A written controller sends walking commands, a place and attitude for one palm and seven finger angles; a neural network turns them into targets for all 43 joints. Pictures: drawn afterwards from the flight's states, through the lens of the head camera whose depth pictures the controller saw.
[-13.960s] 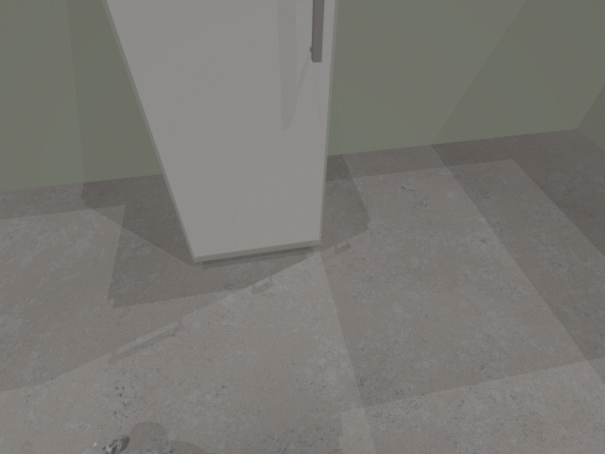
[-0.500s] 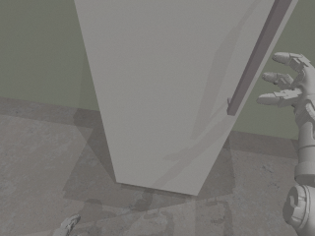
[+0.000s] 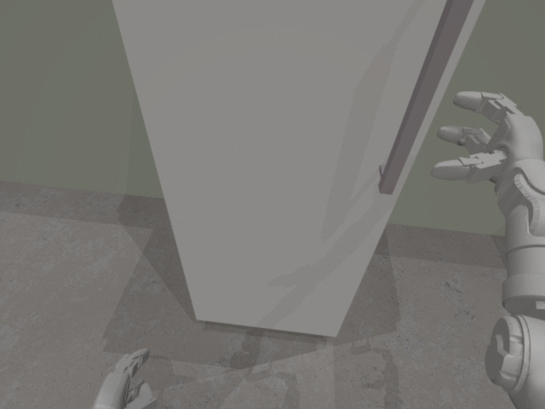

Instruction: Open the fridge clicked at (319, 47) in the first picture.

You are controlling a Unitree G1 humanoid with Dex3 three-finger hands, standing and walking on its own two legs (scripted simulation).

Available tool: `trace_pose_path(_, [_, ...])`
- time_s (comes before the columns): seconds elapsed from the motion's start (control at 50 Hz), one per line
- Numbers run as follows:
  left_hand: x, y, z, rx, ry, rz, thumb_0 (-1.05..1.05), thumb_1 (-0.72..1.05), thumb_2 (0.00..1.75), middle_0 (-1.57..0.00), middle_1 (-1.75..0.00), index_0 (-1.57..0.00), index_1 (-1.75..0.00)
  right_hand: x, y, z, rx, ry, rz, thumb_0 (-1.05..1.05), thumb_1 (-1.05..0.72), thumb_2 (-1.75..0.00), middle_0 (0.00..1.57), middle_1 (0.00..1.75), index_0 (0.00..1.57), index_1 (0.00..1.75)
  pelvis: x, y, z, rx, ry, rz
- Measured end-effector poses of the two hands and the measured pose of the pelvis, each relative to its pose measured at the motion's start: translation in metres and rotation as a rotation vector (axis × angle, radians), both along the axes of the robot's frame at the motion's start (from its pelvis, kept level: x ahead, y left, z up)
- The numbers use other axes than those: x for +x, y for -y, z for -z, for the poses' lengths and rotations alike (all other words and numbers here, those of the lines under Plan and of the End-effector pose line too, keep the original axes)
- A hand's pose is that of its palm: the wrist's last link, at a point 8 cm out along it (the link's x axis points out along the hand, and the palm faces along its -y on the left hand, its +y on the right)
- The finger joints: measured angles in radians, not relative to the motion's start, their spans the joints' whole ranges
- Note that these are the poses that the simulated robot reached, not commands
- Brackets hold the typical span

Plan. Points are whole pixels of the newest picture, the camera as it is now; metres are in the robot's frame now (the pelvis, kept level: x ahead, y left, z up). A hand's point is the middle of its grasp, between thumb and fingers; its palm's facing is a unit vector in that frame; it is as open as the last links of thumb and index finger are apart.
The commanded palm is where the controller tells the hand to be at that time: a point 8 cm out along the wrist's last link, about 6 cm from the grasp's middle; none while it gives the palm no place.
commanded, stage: move the hooked fingers beside the handle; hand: right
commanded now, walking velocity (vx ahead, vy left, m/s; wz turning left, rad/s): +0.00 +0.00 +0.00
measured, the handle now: (421, 83) +0.50 -0.16 +0.27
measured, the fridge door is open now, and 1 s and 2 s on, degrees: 0 0 0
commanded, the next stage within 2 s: feel for the door with the fingertips in 0.08 s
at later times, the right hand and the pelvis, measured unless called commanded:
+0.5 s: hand (439, 140) +0.43 -0.19 +0.23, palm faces +0.04 +1.00 +0.02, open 14.0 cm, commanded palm +0.40 -0.24 +0.23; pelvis +0.00 -0.01 +0.00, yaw +1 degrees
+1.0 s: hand (436, 130) +0.45 -0.18 +0.23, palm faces +0.06 +1.00 +0.01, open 14.0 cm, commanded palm +0.43 -0.23 +0.23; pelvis +0.00 +0.00 +0.00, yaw +0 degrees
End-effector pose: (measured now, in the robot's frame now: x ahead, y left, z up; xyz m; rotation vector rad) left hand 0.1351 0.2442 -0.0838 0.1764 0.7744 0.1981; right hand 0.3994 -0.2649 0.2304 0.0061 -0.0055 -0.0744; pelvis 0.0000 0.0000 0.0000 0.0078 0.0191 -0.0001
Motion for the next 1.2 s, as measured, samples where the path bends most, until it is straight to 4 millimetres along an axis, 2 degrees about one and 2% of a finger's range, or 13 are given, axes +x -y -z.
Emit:
trace_pose_path(0.22, [-0.031, -0.006, 0.010, 0.009, -0.089, -0.041, 0.01, 0.91, 0.90, -0.20, -0.30, -0.20, -0.30, 0.007, 0.005, 0.003, -0.007, 0.007, 0.002, -0.01, 0.50, -0.30, 0.30, 1.20, 0.30, 1.20, 0.002, 0.002, 0.000, 0.001, -0.006, -0.008])
trace_pose_path(0.34, [-0.040, -0.010, 0.013, 0.018, -0.115, -0.053, 0.01, 0.91, 0.90, -0.20, -0.30, -0.20, -0.30, 0.008, -0.005, 0.003, -0.001, 0.029, -0.027, -0.01, 0.51, -0.30, 0.30, 1.20, 0.29, 1.20, 0.004, 0.004, 0.000, 0.001, -0.006, -0.010])
trace_pose_path(0.44, [-0.034, -0.008, 0.012, 0.012, -0.097, -0.050, 0.01, 0.91, 0.90, -0.20, -0.30, -0.20, -0.30, 0.009, -0.019, 0.005, 0.004, 0.023, -0.036, -0.01, 0.51, -0.30, 0.30, 1.20, 0.29, 1.20, 0.005, 0.005, 0.000, 0.001, -0.003, -0.013])
trace_pose_path(0.58, [-0.015, 0.000, 0.007, -0.008, -0.048, -0.027, 0.01, 0.91, 0.90, -0.20, -0.30, -0.20, -0.30, 0.007, -0.032, 0.005, 0.018, 0.024, -0.029, -0.01, 0.51, -0.30, 0.30, 1.20, 0.30, 1.20, 0.005, 0.004, -0.001, -0.002, 0.004, -0.018])
trace_pose_path(0.68, [-0.004, 0.004, 0.004, -0.011, -0.028, -0.011, 0.01, 0.91, 0.90, -0.20, -0.30, -0.20, -0.30, 0.008, -0.029, 0.005, 0.018, -0.002, -0.004, -0.01, 0.51, -0.30, 0.30, 1.20, 0.30, 1.20, 0.004, 0.002, -0.001, -0.002, 0.007, -0.014])
trace_pose_path(0.78, [-0.003, 0.001, 0.003, -0.004, -0.031, -0.008, 0.01, 0.91, 0.90, -0.20, -0.30, -0.20, -0.30, 0.009, -0.020, 0.002, 0.001, -0.001, 0.015, -0.01, 0.50, -0.30, 0.30, 1.20, 0.30, 1.20, 0.004, 0.000, -0.001, -0.001, 0.006, -0.006])
trace_pose_path(0.9, [-0.014, -0.007, 0.008, 0.014, -0.072, -0.016, 0.01, 0.91, 0.90, -0.20, -0.30, -0.20, -0.30, 0.015, -0.020, 0.000, 0.001, -0.007, -0.008, -0.01, 0.51, -0.30, 0.30, 1.20, 0.29, 1.20, 0.004, -0.001, 0.000, 0.000, -0.002, 0.005])
trace_pose_path(1.1, [-0.045, -0.015, 0.017, 0.019, -0.142, -0.066, 0.01, 0.91, 0.90, -0.20, -0.30, -0.20, -0.30, 0.035, -0.036, 0.001, 0.023, -0.001, -0.025, -0.01, 0.51, -0.30, 0.30, 1.20, 0.29, 1.20, 0.006, 0.000, 0.000, -0.002, -0.019, -0.009])
trace_pose_path(1.2, [-0.059, -0.017, 0.019, 0.015, -0.168, -0.090, 0.01, 0.91, 0.90, -0.20, -0.30, -0.20, -0.30, 0.040, -0.034, 0.003, 0.020, 0.001, -0.022, -0.01, 0.50, -0.30, 0.33, 1.22, 0.33, 1.22, 0.007, -0.001, 0.000, -0.002, -0.024, -0.020])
